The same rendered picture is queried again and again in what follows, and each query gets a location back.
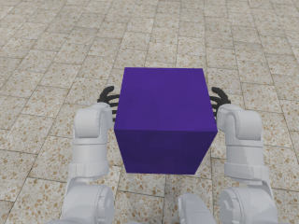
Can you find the robot right forearm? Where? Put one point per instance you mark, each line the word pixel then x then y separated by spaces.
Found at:
pixel 244 147

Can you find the left robot hand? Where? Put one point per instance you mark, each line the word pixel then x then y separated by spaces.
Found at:
pixel 103 98

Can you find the right robot hand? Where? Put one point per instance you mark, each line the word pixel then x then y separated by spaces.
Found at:
pixel 223 100

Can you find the robot left forearm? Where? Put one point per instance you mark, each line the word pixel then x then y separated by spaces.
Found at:
pixel 89 151

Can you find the right robot shin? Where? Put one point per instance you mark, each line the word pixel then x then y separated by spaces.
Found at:
pixel 182 221

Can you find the right robot upper arm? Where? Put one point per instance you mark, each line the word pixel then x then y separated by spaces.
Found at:
pixel 240 205

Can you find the left robot upper arm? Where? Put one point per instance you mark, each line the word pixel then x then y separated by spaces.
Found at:
pixel 87 204

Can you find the right robot thigh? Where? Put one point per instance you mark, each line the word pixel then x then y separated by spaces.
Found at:
pixel 194 210

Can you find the carton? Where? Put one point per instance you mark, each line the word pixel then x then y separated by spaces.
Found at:
pixel 165 122

